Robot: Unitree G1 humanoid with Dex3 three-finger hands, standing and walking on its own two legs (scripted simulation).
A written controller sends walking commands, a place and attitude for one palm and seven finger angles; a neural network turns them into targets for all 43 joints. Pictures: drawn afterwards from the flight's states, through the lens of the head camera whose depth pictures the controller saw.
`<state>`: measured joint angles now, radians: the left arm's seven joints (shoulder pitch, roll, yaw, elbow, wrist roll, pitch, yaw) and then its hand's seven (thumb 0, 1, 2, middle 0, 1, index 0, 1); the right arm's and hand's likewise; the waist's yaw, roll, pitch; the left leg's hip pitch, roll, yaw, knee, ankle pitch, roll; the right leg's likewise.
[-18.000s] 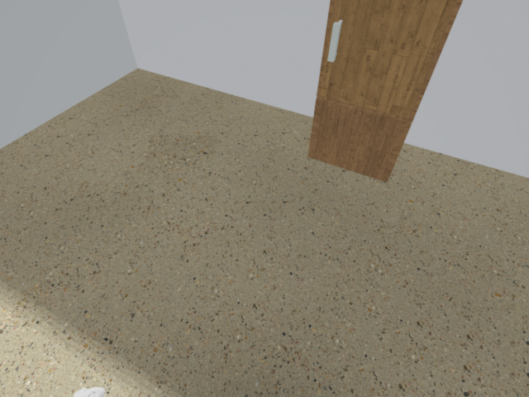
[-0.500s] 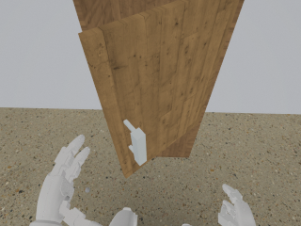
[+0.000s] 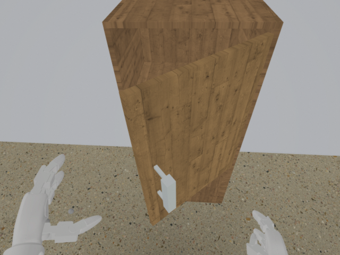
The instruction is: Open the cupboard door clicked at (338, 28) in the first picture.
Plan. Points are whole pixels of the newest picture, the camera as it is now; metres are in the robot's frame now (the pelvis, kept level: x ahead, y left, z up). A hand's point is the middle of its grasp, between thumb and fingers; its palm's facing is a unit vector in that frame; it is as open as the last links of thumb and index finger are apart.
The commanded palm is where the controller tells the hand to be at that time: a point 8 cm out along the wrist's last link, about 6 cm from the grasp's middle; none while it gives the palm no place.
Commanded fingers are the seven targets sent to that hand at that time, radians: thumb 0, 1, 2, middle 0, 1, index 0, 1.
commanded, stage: draw the hand back to the body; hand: left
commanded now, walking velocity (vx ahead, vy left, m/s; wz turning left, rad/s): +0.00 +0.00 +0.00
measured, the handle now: (164, 188) +0.31 +0.06 -0.04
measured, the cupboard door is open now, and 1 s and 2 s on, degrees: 41 41 41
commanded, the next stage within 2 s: step back with the hand held close in 0.74 s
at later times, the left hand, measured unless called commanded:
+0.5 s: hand (32, 169) +0.20 +0.26 +0.19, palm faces +0.46 -0.79 -0.39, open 7.9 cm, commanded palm +0.15 +0.29 +0.20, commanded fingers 0.00 0.90 0.90 -0.20 -0.30 -0.20 -0.30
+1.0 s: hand (35, 166) +0.21 +0.25 +0.20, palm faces +0.44 -0.78 -0.44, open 7.4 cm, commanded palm +0.15 +0.28 +0.20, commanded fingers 0.00 0.90 0.90 -0.20 -0.30 -0.20 -0.30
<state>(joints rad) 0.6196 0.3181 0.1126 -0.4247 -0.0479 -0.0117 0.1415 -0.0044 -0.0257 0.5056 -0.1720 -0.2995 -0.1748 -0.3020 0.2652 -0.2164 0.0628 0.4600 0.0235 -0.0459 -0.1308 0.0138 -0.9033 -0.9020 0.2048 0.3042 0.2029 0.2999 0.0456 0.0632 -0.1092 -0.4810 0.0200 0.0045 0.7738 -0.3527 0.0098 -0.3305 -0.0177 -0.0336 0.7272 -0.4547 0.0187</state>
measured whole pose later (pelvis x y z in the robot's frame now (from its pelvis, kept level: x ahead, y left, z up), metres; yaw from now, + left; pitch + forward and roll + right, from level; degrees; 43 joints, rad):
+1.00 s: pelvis +0.00 -0.02 +0.03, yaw -1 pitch -2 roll -1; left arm 0.46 0.37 0.39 -0.39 -0.06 -0.13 0.11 0.02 0.89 0.90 -0.21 -0.30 -0.21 -0.30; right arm 0.17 -0.23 0.02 0.60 0.00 -0.04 -0.09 0.01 -0.90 -0.90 0.21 0.30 0.20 0.30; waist 0.04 0.07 0.01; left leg -0.22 0.04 0.01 0.47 -0.22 -0.01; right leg -0.07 0.01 -0.03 0.40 -0.29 0.00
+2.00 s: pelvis -0.17 +0.03 +0.02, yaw +1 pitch +1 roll -5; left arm 0.49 0.44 0.45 -0.51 -0.07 -0.20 0.16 0.02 0.89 0.90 -0.21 -0.30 -0.21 -0.30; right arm 0.14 -0.17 0.00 0.60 -0.01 -0.10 -0.05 0.01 -0.90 -0.90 0.21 0.30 0.20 0.30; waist 0.01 0.03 0.01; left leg -0.47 0.04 0.02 0.40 0.02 0.06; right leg -0.28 0.12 -0.01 0.89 -0.50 -0.01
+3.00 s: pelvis -0.26 +0.05 +0.02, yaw -4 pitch +1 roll -1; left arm 0.56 0.42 0.40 -0.46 -0.02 -0.22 0.14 0.01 0.89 0.90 -0.21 -0.30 -0.21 -0.30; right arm 0.21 -0.16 0.02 0.66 -0.01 -0.15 -0.03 0.01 -0.90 -0.90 0.21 0.30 0.21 0.30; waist -0.01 0.04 0.01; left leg -0.34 0.06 0.02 0.67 -0.33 -0.01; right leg -0.24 0.05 -0.08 0.54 -0.31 -0.07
